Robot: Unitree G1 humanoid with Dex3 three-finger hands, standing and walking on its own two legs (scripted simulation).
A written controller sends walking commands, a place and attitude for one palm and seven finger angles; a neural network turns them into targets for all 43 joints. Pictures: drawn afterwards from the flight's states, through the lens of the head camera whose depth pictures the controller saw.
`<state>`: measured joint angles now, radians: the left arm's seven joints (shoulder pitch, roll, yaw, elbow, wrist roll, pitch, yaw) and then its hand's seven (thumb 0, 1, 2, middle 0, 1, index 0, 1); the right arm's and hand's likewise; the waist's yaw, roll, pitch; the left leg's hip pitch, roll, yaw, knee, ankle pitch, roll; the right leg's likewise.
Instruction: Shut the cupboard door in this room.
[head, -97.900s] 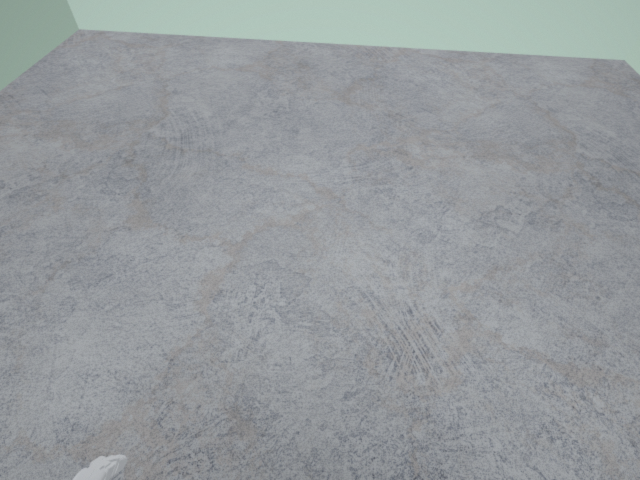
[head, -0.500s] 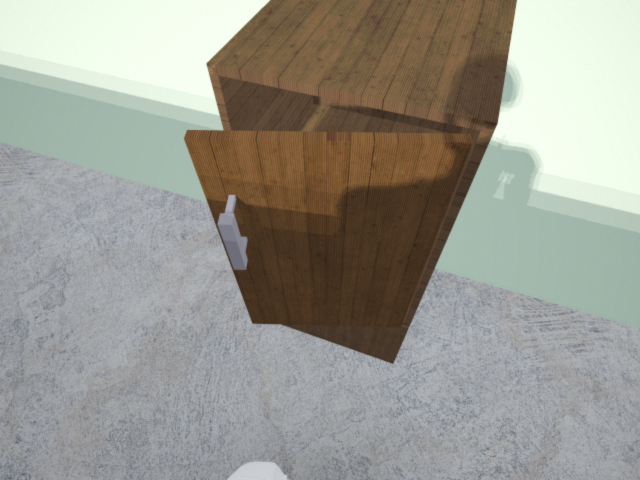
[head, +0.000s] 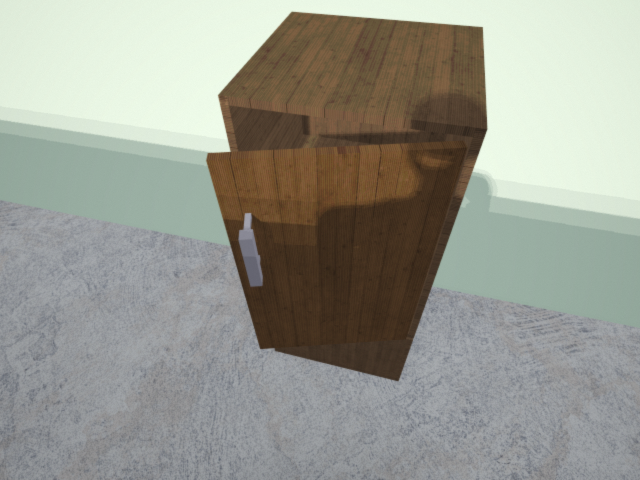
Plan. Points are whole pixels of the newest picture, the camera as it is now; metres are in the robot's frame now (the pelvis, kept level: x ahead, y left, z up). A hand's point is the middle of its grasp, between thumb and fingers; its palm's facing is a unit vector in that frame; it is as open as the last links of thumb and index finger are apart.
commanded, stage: come to a stop and stand still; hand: left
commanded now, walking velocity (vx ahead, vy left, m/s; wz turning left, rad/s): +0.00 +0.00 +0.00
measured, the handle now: (252, 250) +0.47 +0.14 -0.03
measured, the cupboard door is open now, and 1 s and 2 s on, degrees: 18 18 18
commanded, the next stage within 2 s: look again from close up in 0.08 s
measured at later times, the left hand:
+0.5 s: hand out of the picture +0.02 +0.15 -0.17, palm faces +0.01 -0.98 -0.19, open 7.4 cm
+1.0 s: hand (223, 393) +0.23 +0.14 -0.01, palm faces +0.16 -0.99 -0.01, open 6.9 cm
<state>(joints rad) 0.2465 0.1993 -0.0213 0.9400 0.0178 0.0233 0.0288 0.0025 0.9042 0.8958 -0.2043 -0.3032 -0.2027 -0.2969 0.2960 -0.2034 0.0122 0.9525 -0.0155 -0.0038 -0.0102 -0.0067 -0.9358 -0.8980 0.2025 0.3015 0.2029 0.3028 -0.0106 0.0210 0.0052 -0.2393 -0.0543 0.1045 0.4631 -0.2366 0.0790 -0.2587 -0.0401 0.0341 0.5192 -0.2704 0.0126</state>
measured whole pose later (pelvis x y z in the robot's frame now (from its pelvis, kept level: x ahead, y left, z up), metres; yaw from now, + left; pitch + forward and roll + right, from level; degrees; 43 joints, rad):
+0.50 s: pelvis +0.03 -0.01 +0.00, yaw +0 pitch +0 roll +0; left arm 0.28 0.15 -0.03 1.11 0.01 0.00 0.03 0.00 0.91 0.90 -0.20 -0.30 -0.20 -0.30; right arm 0.26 -0.17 0.02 1.09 0.00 -0.03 -0.04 0.01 -0.93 -0.90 0.20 0.30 0.20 0.30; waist 0.01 -0.01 0.03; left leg -0.17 -0.04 0.09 0.42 -0.25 0.05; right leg -0.18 -0.02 0.02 0.46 -0.28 0.02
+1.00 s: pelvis +0.00 -0.05 -0.05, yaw +3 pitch +11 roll +2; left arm 0.30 0.15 0.15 0.21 -0.23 -0.51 -0.15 0.01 0.92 0.90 -0.28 -0.39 -0.28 -0.39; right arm 0.24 -0.24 -0.04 0.70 -0.01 -0.31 -0.01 0.01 -0.91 -0.90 0.20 0.30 0.20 0.30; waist -0.02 -0.03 -0.14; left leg -0.66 -0.01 0.03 0.89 -0.42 0.00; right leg -0.66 -0.02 -0.05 0.94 -0.47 -0.04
